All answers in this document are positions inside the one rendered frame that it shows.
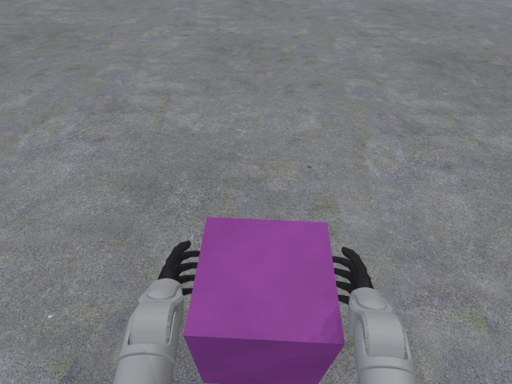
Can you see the robot left hand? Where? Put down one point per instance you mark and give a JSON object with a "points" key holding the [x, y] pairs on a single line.
{"points": [[173, 266]]}

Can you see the left robot forearm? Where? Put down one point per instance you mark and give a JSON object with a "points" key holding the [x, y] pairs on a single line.
{"points": [[150, 344]]}

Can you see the right robot forearm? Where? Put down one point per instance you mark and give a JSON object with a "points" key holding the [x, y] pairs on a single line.
{"points": [[381, 345]]}

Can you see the carton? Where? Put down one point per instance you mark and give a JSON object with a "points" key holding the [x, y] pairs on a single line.
{"points": [[264, 306]]}

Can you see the robot right hand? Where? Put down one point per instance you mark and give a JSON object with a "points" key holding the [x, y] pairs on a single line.
{"points": [[358, 276]]}

